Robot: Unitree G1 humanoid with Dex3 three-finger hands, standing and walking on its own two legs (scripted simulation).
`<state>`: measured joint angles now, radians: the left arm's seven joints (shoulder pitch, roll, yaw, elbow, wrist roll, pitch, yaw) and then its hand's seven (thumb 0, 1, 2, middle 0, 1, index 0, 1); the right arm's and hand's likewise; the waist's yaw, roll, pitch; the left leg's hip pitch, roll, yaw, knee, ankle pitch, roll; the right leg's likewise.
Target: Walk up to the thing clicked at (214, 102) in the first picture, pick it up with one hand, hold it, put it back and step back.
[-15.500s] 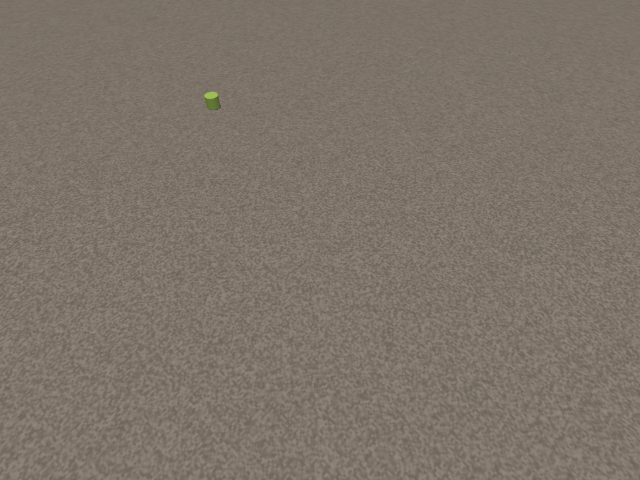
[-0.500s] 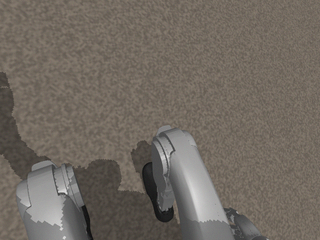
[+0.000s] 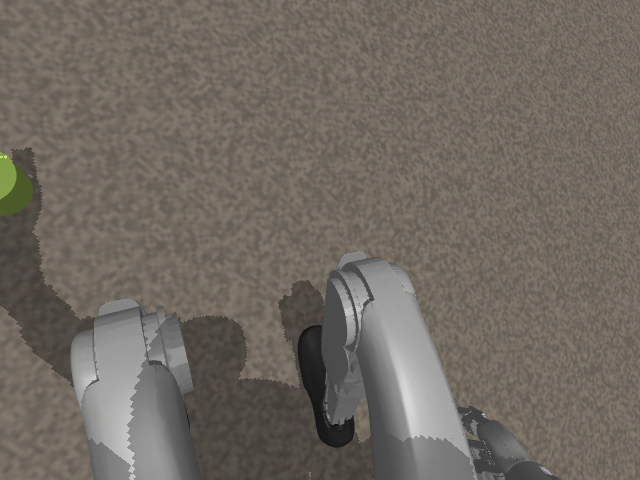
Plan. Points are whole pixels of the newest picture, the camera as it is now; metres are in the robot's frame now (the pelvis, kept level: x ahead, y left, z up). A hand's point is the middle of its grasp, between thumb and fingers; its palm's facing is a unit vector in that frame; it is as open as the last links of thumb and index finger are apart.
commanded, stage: close in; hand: left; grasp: from above
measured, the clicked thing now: out of the picture +0.49 +0.34 -0.29
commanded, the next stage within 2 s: rest palm in 0.06 s
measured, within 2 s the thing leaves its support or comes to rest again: neither
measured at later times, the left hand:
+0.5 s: hand out of the picture +0.46 +0.33 -0.23, palm faces -0.49 -0.11 -0.86, open 14.1 cm
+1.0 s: hand out of the picture +0.46 +0.34 -0.26, palm faces -0.48 -0.14 -0.86, open 14.1 cm
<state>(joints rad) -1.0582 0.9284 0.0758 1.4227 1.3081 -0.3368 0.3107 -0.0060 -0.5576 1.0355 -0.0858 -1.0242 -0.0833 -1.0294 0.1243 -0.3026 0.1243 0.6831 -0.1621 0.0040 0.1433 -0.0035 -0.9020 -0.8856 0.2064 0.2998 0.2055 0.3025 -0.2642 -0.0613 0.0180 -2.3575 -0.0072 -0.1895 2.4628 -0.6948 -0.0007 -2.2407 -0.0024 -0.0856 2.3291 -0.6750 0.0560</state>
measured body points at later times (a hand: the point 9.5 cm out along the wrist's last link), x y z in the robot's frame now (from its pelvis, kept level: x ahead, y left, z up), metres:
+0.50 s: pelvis +0.00 +0.00 -0.01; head +0.27 +0.11 +0.32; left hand +0.49 +0.33 -0.18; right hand +0.02 -0.26 -0.08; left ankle +0.07 +0.12 -0.29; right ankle +0.11 -0.14 -0.29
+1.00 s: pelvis +0.00 +0.00 -0.02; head +0.29 +0.12 +0.31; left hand +0.48 +0.35 -0.21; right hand +0.06 -0.27 -0.08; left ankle +0.07 +0.12 -0.29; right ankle +0.11 -0.14 -0.29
